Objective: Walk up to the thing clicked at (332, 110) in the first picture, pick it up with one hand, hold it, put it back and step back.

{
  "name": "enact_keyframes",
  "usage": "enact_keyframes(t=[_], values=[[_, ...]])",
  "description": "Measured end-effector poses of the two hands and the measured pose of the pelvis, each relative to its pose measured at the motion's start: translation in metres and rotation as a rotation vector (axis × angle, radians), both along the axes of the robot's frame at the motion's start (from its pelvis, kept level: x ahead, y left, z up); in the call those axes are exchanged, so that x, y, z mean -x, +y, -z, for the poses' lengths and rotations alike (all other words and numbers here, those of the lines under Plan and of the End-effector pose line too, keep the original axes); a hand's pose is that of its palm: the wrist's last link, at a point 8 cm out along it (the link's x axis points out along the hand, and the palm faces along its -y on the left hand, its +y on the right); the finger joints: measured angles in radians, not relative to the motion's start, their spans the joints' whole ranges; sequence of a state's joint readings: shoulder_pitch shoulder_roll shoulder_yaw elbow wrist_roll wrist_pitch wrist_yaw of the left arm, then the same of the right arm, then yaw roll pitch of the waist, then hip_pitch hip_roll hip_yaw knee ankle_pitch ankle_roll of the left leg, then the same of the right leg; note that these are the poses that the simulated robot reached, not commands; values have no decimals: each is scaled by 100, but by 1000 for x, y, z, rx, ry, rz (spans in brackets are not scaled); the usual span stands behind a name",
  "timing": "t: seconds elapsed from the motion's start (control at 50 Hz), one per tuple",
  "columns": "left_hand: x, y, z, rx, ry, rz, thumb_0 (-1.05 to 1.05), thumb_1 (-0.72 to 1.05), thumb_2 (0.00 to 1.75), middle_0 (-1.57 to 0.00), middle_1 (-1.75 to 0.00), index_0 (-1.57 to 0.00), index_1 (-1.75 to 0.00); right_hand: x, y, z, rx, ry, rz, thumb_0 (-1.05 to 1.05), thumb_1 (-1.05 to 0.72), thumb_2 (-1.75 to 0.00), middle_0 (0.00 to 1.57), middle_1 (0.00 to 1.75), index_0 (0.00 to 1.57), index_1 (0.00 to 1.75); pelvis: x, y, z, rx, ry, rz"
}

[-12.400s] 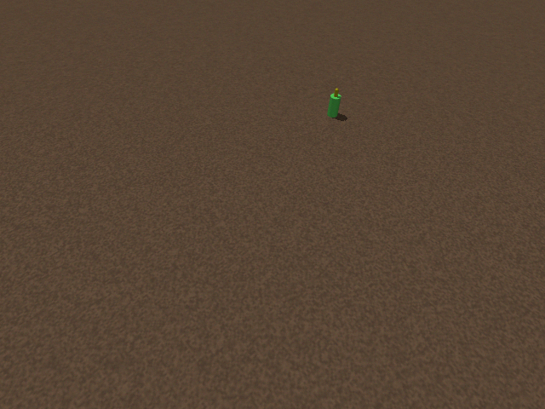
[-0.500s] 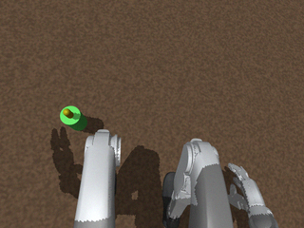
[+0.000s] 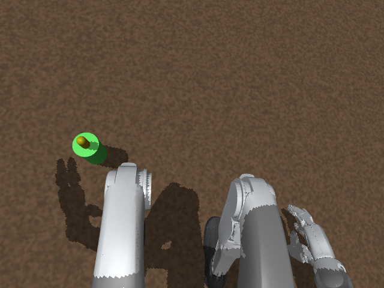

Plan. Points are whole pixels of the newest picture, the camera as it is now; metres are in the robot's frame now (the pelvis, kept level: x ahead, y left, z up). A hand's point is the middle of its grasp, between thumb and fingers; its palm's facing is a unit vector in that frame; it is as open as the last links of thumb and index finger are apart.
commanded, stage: go down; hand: left
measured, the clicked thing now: (89, 147) +0.38 +0.29 -0.29
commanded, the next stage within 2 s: none
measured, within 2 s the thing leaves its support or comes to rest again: neither
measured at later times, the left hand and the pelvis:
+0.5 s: hand out of the picture +0.27 +0.48 +0.01, palm faces +0.35 -0.93 -0.07, open 17.4 cm; pelvis +0.00 +0.00 -0.01, yaw +0 degrees
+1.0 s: hand out of the picture +0.27 +0.48 +0.01, palm faces +0.35 -0.94 -0.05, open 17.3 cm; pelvis +0.00 +0.00 -0.01, yaw +0 degrees
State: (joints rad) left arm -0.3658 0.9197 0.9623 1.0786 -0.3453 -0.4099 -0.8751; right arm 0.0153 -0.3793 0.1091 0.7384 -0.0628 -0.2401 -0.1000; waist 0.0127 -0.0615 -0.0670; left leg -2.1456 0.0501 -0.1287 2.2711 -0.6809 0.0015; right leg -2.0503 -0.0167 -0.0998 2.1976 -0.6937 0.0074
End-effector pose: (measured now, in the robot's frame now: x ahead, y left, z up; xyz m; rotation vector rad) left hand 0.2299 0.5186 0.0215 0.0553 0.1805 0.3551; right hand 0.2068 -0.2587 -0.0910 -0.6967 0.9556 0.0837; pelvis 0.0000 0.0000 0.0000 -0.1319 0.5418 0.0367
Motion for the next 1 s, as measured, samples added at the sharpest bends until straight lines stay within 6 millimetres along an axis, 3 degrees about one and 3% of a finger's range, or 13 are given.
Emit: enact_keyframes(t=[0.3,0.56,1.0], values=[[-7,-3,6,3,-34,17,-2,-54,13,-5,-8,-3,-9,0,0,4,2,-7,-3,0,-89,-90,21,30,21,30,1,0,7,3,-12,2],[4,2,7,-4,-60,-12,-2,-52,14,-4,-7,-2,-10,-1,-1,9,9,8,-20,1,-90,-91,21,30,21,30,1,-1,10,1,-13,4],[-1,1,7,1,-107,-2,-2,-51,15,-4,-7,-1,-10,-9,4,5,6,-30,-25,0,-90,-91,21,30,21,30,1,1,12,6,-18,4]])
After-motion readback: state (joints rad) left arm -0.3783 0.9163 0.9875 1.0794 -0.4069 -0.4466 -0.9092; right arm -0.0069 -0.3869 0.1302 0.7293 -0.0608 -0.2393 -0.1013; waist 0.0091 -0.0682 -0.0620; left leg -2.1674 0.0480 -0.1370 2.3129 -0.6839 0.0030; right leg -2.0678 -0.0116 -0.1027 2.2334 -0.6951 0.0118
